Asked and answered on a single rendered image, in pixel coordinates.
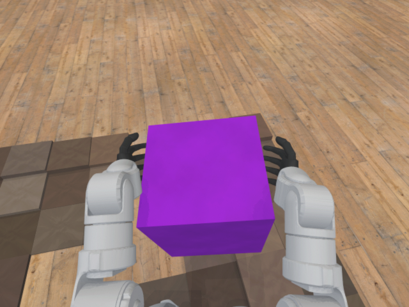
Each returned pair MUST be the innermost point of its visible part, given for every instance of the right robot hand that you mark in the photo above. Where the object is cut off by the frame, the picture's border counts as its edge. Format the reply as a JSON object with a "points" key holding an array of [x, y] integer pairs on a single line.
{"points": [[287, 154]]}

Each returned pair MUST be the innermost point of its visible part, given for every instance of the robot left forearm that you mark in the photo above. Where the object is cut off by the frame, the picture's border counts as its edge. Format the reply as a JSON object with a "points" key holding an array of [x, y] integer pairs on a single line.
{"points": [[108, 242]]}

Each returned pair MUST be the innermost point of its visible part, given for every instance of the left robot shin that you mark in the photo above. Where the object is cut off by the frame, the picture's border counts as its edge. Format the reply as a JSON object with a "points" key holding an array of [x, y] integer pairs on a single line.
{"points": [[168, 301]]}

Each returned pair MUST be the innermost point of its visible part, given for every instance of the robot right forearm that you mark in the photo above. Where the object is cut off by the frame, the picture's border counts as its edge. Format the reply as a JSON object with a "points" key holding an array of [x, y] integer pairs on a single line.
{"points": [[309, 222]]}

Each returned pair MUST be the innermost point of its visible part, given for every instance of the robot right upper arm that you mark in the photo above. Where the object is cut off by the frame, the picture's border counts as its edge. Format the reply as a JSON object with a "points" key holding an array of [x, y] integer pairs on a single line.
{"points": [[292, 300]]}

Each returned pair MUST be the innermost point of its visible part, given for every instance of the carton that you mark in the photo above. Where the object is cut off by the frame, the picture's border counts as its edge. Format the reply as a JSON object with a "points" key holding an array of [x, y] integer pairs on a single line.
{"points": [[205, 188]]}

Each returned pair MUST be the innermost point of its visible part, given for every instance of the left robot hand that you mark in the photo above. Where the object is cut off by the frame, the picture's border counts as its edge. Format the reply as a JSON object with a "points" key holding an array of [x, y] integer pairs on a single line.
{"points": [[126, 150]]}

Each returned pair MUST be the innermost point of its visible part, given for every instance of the robot left upper arm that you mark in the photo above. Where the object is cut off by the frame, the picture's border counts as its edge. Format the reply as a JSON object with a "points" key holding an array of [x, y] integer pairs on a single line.
{"points": [[123, 293]]}

